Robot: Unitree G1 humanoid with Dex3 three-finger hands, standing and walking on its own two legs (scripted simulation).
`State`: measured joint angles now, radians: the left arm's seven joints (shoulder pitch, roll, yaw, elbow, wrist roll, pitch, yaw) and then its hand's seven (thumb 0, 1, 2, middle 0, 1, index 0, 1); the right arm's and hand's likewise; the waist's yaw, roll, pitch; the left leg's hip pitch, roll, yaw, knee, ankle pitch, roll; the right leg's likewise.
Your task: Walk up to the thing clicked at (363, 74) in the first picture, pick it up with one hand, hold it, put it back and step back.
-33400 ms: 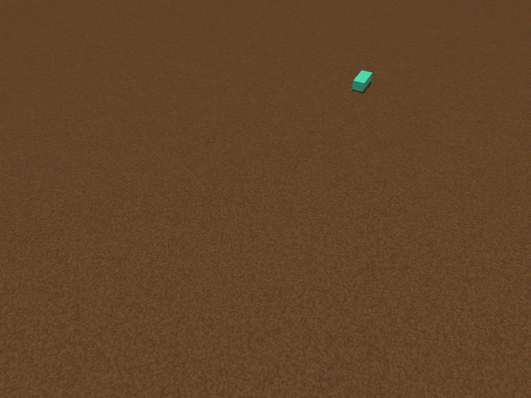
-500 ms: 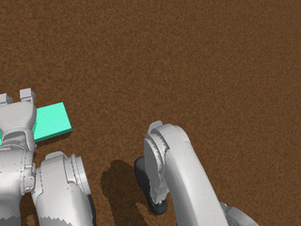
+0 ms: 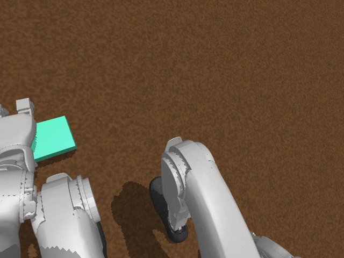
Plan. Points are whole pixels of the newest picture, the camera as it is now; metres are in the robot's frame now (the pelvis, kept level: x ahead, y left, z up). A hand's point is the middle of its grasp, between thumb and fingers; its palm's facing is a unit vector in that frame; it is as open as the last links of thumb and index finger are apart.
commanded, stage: rest palm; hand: left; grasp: from above
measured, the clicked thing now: (34, 144) +0.41 +0.23 -0.28
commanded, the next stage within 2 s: close in 1.46 s
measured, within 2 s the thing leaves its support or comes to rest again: neither
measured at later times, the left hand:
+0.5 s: hand (23, 142) +0.41 +0.24 -0.24, palm faces -0.42 -0.07 -0.90, open 14.4 cm
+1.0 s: hand (23, 144) +0.41 +0.24 -0.24, palm faces -0.42 -0.07 -0.90, open 14.1 cm
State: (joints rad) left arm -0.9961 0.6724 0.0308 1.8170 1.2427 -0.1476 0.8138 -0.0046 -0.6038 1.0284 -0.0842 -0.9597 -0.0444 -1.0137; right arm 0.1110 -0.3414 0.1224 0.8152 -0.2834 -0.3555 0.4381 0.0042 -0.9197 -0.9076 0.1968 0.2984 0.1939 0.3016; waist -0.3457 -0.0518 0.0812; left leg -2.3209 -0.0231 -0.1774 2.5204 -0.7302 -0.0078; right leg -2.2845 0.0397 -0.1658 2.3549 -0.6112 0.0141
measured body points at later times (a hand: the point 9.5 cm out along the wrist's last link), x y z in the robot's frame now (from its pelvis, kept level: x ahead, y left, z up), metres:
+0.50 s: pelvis +0.00 +0.00 +0.00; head +0.26 +0.09 +0.36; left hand +0.43 +0.24 -0.18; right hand +0.04 -0.26 -0.08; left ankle +0.07 +0.12 -0.27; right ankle +0.12 -0.11 -0.27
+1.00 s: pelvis +0.00 +0.00 +0.00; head +0.26 +0.09 +0.36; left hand +0.43 +0.24 -0.19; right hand +0.05 -0.25 -0.08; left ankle +0.07 +0.12 -0.27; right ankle +0.12 -0.11 -0.27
